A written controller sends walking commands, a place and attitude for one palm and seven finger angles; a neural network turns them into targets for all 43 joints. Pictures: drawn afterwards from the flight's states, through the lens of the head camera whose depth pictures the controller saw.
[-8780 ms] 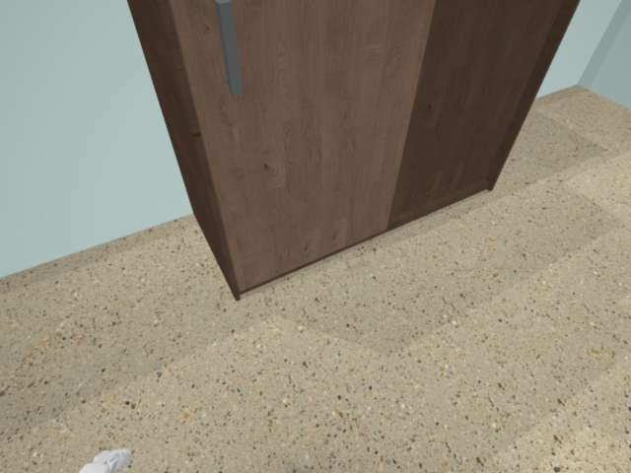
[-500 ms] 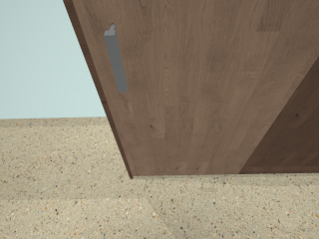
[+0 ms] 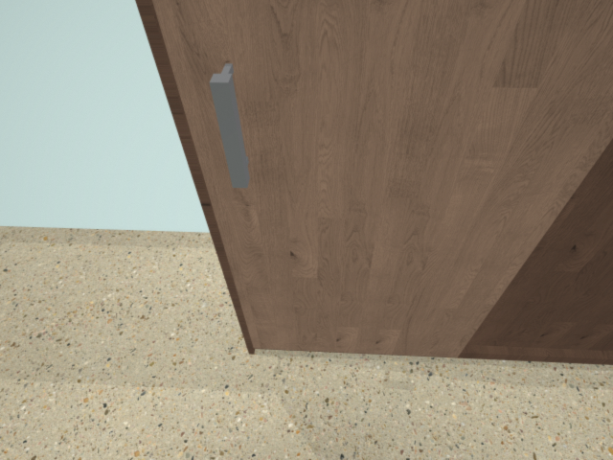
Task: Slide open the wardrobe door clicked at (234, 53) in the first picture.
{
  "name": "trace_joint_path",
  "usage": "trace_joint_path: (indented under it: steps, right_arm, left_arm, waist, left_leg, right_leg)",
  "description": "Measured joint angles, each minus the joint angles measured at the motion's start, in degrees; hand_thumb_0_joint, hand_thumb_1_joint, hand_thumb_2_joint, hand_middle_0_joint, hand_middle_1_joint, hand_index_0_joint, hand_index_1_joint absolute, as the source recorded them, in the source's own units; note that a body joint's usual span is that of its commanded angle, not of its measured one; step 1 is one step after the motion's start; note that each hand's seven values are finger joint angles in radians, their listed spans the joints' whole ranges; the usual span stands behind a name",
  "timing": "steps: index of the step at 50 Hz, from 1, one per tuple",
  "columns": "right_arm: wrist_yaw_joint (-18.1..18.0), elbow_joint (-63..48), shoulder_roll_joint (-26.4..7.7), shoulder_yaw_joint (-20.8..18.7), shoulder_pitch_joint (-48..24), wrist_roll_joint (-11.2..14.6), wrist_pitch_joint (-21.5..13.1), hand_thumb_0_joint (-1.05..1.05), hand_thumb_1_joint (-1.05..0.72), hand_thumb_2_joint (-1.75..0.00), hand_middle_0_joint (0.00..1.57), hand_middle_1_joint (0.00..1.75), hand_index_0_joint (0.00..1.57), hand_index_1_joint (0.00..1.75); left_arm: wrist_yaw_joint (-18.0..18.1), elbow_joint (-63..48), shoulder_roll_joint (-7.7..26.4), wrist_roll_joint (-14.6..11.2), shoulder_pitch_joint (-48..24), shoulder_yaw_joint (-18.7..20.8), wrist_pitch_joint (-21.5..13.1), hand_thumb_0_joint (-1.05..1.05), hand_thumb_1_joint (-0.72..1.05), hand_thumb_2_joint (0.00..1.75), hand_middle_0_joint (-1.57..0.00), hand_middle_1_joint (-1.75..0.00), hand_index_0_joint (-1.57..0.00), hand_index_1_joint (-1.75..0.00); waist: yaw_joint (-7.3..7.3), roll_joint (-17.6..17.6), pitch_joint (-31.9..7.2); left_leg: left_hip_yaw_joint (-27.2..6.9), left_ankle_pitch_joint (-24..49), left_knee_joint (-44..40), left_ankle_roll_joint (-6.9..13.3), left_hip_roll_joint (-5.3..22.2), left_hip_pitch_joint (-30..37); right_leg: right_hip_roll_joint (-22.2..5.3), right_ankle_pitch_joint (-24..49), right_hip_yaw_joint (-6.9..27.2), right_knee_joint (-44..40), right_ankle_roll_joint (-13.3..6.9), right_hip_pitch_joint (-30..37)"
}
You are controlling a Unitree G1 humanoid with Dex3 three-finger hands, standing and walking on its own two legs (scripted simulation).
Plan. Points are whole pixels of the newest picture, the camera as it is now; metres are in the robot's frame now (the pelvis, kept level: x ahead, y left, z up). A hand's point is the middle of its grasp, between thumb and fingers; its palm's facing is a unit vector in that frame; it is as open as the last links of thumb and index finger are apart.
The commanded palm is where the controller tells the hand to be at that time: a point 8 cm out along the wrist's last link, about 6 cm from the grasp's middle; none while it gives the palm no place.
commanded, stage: look again from close up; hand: left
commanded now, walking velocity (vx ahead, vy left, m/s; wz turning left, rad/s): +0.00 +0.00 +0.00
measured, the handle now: (234, 128) +0.54 +0.14 +0.15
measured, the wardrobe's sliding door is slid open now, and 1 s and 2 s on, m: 0.00 0.00 0.00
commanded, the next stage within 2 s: shuffle to correct the standing spot in 0.78 s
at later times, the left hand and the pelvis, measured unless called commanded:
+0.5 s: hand out of the picture +0.02 +0.21 -0.17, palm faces +0.02 -0.97 -0.23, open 7.4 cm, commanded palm none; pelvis -0.01 +0.02 +0.00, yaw +0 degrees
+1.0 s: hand out of the picture +0.03 +0.21 -0.17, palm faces +0.01 -0.97 -0.23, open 7.4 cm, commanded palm none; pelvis +0.00 +0.02 +0.00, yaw -1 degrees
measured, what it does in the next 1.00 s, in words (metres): stands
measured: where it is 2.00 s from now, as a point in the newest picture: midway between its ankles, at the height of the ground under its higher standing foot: outside the picture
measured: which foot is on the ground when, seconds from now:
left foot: down 0.00-1.00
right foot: down 0.00-1.00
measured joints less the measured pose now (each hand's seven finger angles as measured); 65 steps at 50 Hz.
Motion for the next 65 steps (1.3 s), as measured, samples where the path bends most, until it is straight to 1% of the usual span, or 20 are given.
trace_joint_path:
  steps: [18, 30, 46, 54, 58, 60, 63, 64, 65]
  right_arm:
    - [0.1, 0.9, 0.4, 0.2, -1.0, 0.0, -0.2, 0.0, -0.91, -0.89, 0.2, 0.3, 0.2, 0.3]
    - [0.3, 1.0, -0.1, 0.2, -1.6, 0.0, -0.3, 0.0, -0.91, -0.89, 0.2, 0.3, 0.2, 0.3]
    - [0.3, 1.0, -1.3, 0.0, -3.1, 0.0, -0.4, 0.0, -0.91, -0.89, 0.2, 0.3, 0.2, 0.3]
    - [0.8, 0.8, 0.2, 0.0, 0.0, -0.7, 0.4, 0.0, -0.91, -0.89, 0.19, 0.3, 0.2, 0.3]
    - [0.9, 0.9, 1.4, 0.0, 2.3, -0.6, 0.1, 0.0, -0.91, -0.89, 0.2, 0.3, 0.2, 0.3]
    - [0.9, 1.1, 1.8, 0.0, 3.1, -0.5, 0.0, 0.0, -0.91, -0.89, 0.2, 0.3, 0.2, 0.3]
    - [0.9, 1.3, 2.5, -0.2, 3.5, -0.4, -0.1, 0.0, -0.91, -0.89, 0.2, 0.3, 0.2, 0.3]
    - [0.9, 1.3, 2.7, -0.2, 3.4, -0.3, -0.3, 0.0, -0.91, -0.89, 0.2, 0.3, 0.2, 0.3]
    - [0.8, 1.5, 3.1, -0.2, 3.1, -0.3, -0.6, 0.0, -0.91, -0.89, 0.2, 0.3, 0.2, 0.3]
  left_arm:
    - [-0.2, 0.1, 1.6, 0.1, -1.1, 0.3, 0.3, 0.0, 0.91, 0.9, -0.2, -0.3, -0.2, -0.3]
    - [-0.3, -0.2, 2.3, 0.1, -2.2, 0.4, 0.4, 0.0, 0.91, 0.9, -0.2, -0.3, -0.2, -0.3]
    - [-0.4, 0.1, 3.0, 0.2, -3.2, 0.3, 0.5, 0.0, 0.91, 0.9, -0.2, -0.3, -0.2, -0.3]
    - [-1.0, 0.0, 1.8, 0.7, 0.0, 0.7, 1.4, 0.0, 0.91, 0.9, -0.2, -0.3, -0.2, -0.29]
    - [-1.3, 0.2, 0.8, 0.7, 2.4, 1.0, 0.8, 0.0, 0.91, 0.9, -0.2, -0.3, -0.2, -0.29]
    - [-1.2, 0.4, 0.3, 0.7, 3.4, 1.3, 0.2, 0.0, 0.91, 0.9, -0.2, -0.3, -0.2, -0.3]
    - [-0.8, 0.6, -0.2, 0.8, 4.9, 1.8, -0.6, 0.0, 0.91, 0.9, -0.2, -0.3, -0.2, -0.3]
    - [-0.7, 0.7, -0.3, 0.8, 5.5, 1.9, -0.7, 0.0, 0.91, 0.9, -0.2, -0.3, -0.2, -0.3]
    - [-0.6, 1.1, -0.1, 0.7, 6.2, 2.0, -0.5, 0.0, 0.91, 0.9, -0.2, -0.3, -0.2, -0.3]
  waist:
    - [0.36, -1.0, 0.5]
    - [0.34, -1.1, 0.9]
    - [0.4, -1.4, 0.8]
    - [0.49, -1.7, -1.1]
    - [0.41, -1.4, -1.1]
    - [0.34, -1.3, -0.8]
    - [0.42, -1.8, -0.1]
    - [0.63, -2.2, 0.2]
    - [0.96, -3.5, 0.5]
  left_leg:
    - [0.5, 1.0, -1.0, 0.9, -0.8, 0.2]
    - [1.0, 1.5, -1.7, 1.7, -1.6, -0.1]
    - [1.3, 1.4, -2.3, 1.9, -1.8, 0.4]
    - [1.2, -2.5, 1.8, 2.0, -1.7, -0.4]
    - [0.6, -5.4, 4.8, 1.8, -1.2, -0.9]
    - [0.4, -7.1, 7.9, 2.4, -0.7, -2.0]
    - [2.2, -9.0, 11.9, 3.5, -0.4, -3.9]
    - [3.0, -9.2, 11.2, 3.6, -0.5, -3.7]
    - [3.9, -9.8, 10.6, 3.5, -1.1, -2.6]
  right_leg:
    - [-0.7, 1.4, 0.5, -1.5, 0.9, 0.3]
    - [-1.4, 1.9, 1.0, -1.9, 1.6, -0.2]
    - [-1.7, 1.9, 1.3, -2.3, 1.9, 0.1]
    - [-1.7, -2.1, 1.3, 1.9, 1.6, -0.8]
    - [-1.4, -4.7, 0.7, 3.9, 1.6, -0.6]
    - [-1.1, -6.0, 0.1, 4.7, 1.5, -0.3]
    - [-1.3, -7.9, -1.0, 5.4, 1.5, 0.9]
    - [-1.5, -8.6, -1.2, 5.9, 1.8, 1.2]
    - [-2.2, -9.5, -0.5, 7.2, 1.9, 1.2]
